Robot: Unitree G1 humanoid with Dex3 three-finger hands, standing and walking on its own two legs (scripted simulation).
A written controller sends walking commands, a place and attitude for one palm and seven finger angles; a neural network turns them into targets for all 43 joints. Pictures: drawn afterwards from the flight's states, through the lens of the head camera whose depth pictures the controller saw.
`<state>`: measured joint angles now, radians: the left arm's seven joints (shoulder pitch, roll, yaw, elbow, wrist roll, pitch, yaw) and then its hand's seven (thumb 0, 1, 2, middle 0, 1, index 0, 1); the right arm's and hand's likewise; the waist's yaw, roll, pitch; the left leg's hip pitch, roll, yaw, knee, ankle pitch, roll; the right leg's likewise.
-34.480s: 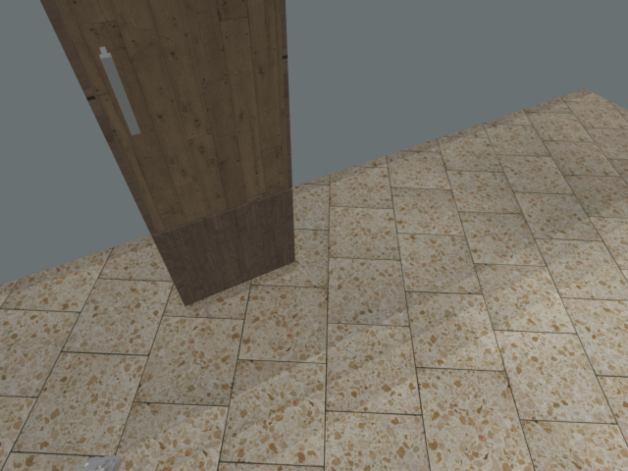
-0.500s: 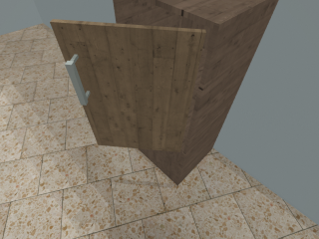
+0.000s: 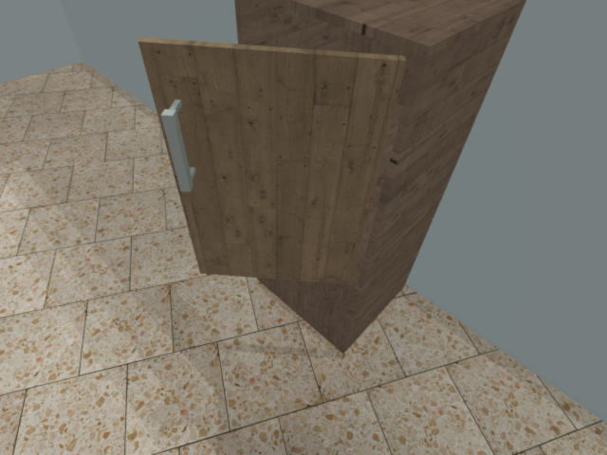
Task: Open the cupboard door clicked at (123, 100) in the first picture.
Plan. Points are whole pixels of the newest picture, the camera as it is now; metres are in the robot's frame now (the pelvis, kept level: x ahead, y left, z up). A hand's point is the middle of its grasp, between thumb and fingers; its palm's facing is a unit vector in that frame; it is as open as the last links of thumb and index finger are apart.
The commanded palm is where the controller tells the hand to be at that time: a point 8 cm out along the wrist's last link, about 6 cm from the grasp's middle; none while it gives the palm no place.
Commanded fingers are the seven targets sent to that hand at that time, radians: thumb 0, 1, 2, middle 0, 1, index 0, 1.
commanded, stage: look again from close up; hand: left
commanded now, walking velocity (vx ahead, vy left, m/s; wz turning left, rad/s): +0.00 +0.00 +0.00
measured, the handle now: (181, 147) +0.59 +0.26 +0.09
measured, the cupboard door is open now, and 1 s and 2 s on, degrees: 40 40 40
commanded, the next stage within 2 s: shuffle to correct the standing spot in 0.06 s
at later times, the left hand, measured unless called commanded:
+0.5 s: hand out of the picture -0.07 +0.19 -0.19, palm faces +0.06 -0.99 -0.15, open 7.3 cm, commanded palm none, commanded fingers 0.00 0.90 0.90 -0.20 -0.30 -0.20 -0.30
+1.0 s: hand out of the picture +0.08 +0.23 -0.18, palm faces +0.01 -0.98 -0.20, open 7.3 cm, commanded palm none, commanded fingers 0.00 0.90 0.90 -0.20 -0.30 -0.20 -0.30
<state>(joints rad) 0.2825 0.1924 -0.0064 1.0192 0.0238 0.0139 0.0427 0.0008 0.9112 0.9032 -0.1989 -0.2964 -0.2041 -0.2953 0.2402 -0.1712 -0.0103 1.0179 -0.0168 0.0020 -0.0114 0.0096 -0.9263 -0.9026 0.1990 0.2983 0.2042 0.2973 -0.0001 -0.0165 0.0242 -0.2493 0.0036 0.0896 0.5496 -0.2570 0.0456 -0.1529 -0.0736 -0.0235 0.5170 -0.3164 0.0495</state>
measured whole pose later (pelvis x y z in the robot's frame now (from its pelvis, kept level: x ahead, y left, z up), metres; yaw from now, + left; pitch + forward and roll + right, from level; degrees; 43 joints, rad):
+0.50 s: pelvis +0.00 +0.02 -0.01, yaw +0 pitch -1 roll -1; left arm 0.43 0.15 0.01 1.09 0.03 0.03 0.03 0.00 0.91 0.90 -0.20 -0.30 -0.20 -0.30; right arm 0.36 -0.17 -0.02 1.06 -0.02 0.00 0.00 0.01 -0.91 -0.90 0.20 0.30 0.20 0.30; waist 0.02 -0.03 0.01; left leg -0.30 -0.03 0.10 0.59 -0.28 0.09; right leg -0.24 -0.08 0.00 0.66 -0.44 0.00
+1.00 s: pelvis +0.04 +0.06 +0.00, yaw -1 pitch -1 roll +0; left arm 0.24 0.17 0.02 1.02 0.02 0.03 0.06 0.01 0.93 0.90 -0.20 -0.30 -0.20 -0.30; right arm 0.26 -0.13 -0.01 1.07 -0.01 -0.02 -0.04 0.03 -0.94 -0.90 0.20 0.30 0.20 0.30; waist 0.00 -0.04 0.07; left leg -0.20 -0.05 0.16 0.47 -0.26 0.11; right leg -0.25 -0.06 -0.04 0.64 -0.39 0.01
